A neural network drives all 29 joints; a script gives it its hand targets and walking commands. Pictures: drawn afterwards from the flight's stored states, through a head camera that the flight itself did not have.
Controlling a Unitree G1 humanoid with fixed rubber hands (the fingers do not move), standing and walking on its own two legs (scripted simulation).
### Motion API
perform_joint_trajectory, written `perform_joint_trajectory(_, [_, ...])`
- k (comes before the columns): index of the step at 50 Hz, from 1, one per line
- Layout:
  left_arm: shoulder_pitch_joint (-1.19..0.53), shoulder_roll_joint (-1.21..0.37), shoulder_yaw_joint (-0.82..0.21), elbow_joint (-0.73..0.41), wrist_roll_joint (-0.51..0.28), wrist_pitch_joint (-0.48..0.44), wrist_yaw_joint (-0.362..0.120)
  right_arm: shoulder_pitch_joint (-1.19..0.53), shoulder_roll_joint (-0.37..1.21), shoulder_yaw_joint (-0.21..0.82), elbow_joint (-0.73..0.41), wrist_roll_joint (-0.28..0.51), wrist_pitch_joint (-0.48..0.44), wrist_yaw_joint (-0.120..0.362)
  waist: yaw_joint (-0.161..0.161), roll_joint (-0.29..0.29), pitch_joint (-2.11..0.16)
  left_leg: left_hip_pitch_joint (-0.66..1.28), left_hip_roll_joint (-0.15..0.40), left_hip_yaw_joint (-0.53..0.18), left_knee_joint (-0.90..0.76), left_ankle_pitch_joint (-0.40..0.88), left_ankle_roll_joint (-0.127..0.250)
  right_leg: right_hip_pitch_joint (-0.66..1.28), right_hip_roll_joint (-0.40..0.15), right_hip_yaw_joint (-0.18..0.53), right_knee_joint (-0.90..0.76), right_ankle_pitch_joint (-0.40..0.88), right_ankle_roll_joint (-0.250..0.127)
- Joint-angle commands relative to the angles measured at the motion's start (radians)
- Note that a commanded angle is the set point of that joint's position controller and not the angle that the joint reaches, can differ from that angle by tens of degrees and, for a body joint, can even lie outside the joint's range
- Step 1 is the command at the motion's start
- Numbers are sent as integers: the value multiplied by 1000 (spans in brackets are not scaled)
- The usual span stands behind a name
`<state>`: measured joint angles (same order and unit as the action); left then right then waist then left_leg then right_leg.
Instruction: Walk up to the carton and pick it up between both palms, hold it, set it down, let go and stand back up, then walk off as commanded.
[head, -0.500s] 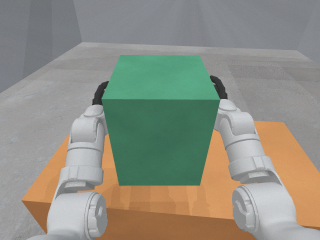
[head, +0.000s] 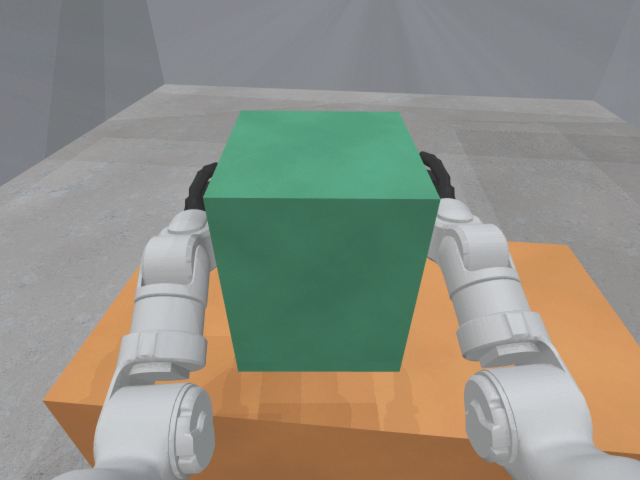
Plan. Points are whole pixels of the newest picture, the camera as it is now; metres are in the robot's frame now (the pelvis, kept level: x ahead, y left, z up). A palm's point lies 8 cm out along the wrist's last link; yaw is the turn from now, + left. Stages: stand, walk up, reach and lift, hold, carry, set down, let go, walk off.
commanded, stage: hold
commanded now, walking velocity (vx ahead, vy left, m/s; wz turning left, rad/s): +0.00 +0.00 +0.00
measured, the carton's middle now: (319, 240) +0.36 +0.02 +0.19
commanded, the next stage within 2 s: set down in 0.46 s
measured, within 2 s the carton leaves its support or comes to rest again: neither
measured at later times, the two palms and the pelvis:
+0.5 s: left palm (201, 222) +0.36 +0.17 +0.21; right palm (438, 210) +0.38 -0.13 +0.23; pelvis +0.00 +0.00 +0.00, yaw +0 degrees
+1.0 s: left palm (212, 242) +0.38 +0.16 +0.17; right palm (428, 226) +0.40 -0.13 +0.18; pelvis +0.00 +0.00 +0.00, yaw +0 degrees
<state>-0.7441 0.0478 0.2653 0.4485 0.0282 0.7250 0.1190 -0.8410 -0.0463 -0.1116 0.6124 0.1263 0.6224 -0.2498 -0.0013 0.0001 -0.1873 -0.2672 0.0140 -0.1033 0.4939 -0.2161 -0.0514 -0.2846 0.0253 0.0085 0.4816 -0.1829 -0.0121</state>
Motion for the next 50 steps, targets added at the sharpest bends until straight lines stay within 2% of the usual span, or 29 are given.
perform_joint_trajectory(1, [-1080,-696,-432,-224,-83,-68,-202,-1030,700,267,-230,230,-58,129,-127,63,-358,-8,-85,46,-168,-3,13,385,22,20,-158,145,52])
perform_joint_trajectory(2, [-1077,-681,-415,-215,-88,-70,-201,-1059,712,281,-266,237,-62,132,-110,40,-367,-14,-89,48,-166,3,26,397,24,23,-164,150,51])
perform_joint_trajectory(6, [-1093,-692,-436,-238,-104,-76,-204,-1056,722,284,-285,236,-63,129,-130,41,-400,-4,-94,48,-163,2,28,408,19,27,-156,173,56])
perform_joint_trajectory(9, [-1081,-686,-448,-272,-115,-83,-201,-1060,737,319,-347,260,-64,123,-124,34,-457,10,-98,48,-155,49,29,440,16,30,-151,234,68])
perform_joint_trajectory(10, [-1108,-694,-452,-297,-121,-89,-194,-1069,750,324,-343,266,-66,123,-117,48,-470,8,-100,50,-147,60,28,430,19,29,-145,233,67])
perform_joint_trajectory(12, [-1103,-690,-432,-240,-102,-77,-193,-1062,721,283,-290,243,-61,129,-115,62,-405,-2,-95,46,-161,18,23,388,24,21,-158,151,59])
perform_joint_trajectory(14, [-1078,-695,-458,-278,-111,-78,-195,-1048,725,306,-316,253,-66,127,-117,64,-459,13,-90,45,-152,53,16,421,22,21,-142,221,61])
perform_joint_trajectory(15, [-1087,-672,-435,-243,-108,-76,-195,-1047,729,302,-301,251,-56,123,-114,34,-404,-3,-97,46,-155,28,27,416,21,25,-154,204,65])
perform_joint_trajectory(16, [-1059,-681,-442,-272,-110,-76,-200,-1030,741,314,-333,266,-59,120,-122,38,-444,8,-102,51,-144,85,25,447,19,24,-145,271,70])
perform_joint_trajectory(19, [-1060,-678,-433,-242,-104,-72,-199,-1035,716,302,-318,252,-51,118,-130,32,-412,2,-100,46,-155,43,25,431,20,25,-154,233,65])
perform_joint_trajectory(21, [-1054,-674,-441,-283,-118,-75,-201,-1030,742,325,-357,271,-53,111,-124,29,-453,15,-105,49,-142,91,30,454,15,30,-146,290,77])
perform_joint_trajectory(23, [-1047,-678,-425,-239,-95,-65,-203,-1037,712,294,-314,255,-49,115,-131,28,-400,10,-99,48,-156,41,28,422,21,23,-157,218,68])
perform_joint_trajectory(24, [-990,-717,-416,-279,-65,-68,-205,-963,708,361,-345,279,-58,126,-109,47,-476,122,-92,77,-112,186,13,475,52,-1,-133,295,35])
perform_joint_trajectory(27, [-1033,-705,-395,-224,-40,-82,-204,-1015,676,293,-259,240,-94,135,-120,89,-382,114,-88,71,-116,125,3,394,43,-9,-159,191,26])
perform_joint_trajectory(28, [-996,-698,-359,-187,-26,-86,-213,-1044,692,303,-282,229,-106,140,-87,55,-357,100,-86,79,-118,99,15,379,40,-9,-162,149,34])
perform_joint_trajectory(29, [-1048,-709,-364,-189,-20,-104,-217,-1037,677,263,-206,199,-121,146,-115,90,-310,95,-80,73,-137,76,2,334,36,-21,-163,123,24])
perform_joint_trajectory(31, [-1032,-704,-332,-137,9,-144,-225,-1038,700,234,-170,144,-182,161,-97,90,-305,106,-69,83,-155,44,0,327,38,-19,-179,53,18])
perform_joint_trajectory(33, [-958,-656,-215,14,85,-174,-241,-1029,689,168,-85,62,-235,183,-56,56,-218,70,-67,96,-196,-71,21,303,28,-25,-205,-85,24])
perform_joint_trajectory(34, [-939,-654,-198,30,98,-192,-248,-1017,703,157,-74,35,-267,196,-40,33,-227,64,-70,102,-209,-78,26,330,22,-30,-202,-104,25])
perform_joint_trajectory(35, [-942,-646,-188,58,107,-209,-250,-1018,694,125,-69,8,-297,203,-49,9,-233,71,-68,108,-209,-90,29,332,28,-40,-204,-118,29])
perform_joint_trajectory(36, [-945,-663,-191,76,109,-226,-251,-1025,682,83,-39,-13,-325,210,-58,26,-217,55,-72,104,-216,-101,24,337,25,-43,-197,-132,23])
perform_joint_trajectory(39, [-956,-687,-225,73,100,-288,-237,-1045,703,119,-70,-22,-406,223,-28,5,-266,88,-69,112,-217,-72,21,351,31,-59,-194,-103,36])
perform_joint_trajectory(40, [-962,-703,-258,39,85,-306,-223,-1066,694,129,-108,-21,-435,224,-25,27,-299,99,-66,112,-210,-26,15,354,35,-62,-185,-47,34])
perform_joint_trajectory(41, [-987,-710,-279,8,76,-331,-213,-1068,731,186,-123,-14,-451,229,11,1,-361,117,-66,117,-205,-13,14,382,38,-63,-182,-40,39])
perform_joint_trajectory(45, [-1001,-728,-352,-20,42,-371,-166,-1042,705,207,-123,-5,-482,232,1,17,-452,187,-64,103,-167,89,2,359,44,-72,-178,47,41])
perform_joint_trajectory(46, [-1001,-739,-381,-71,23,-386,-157,-1056,716,256,-174,8,-493,232,10,3,-525,232,-66,105,-147,147,1,361,51,-77,-179,82,43])
perform_joint_trajectory(47, [-976,-720,-379,-78,29,-391,-145,-992,713,269,-112,10,-486,231,16,16,-485,235,-65,104,-140,191,-4,360,50,-78,-180,110,42])
perform_joint_trajectory(49, [-936,-725,-396,-105,25,-390,-141,-966,714,296,-139,24,-486,230,10,10,-497,256,-64,103,-127,240,-6,369,56,-82,-177,146,50])
perform_joint_trajectory(50, [-909,-715,-389,-90,38,-386,-140,-939,719,312,-118,37,-481,227,27,17,-445,229,-73,105,-127,248,-6,377,50,-73,-177,155,52])
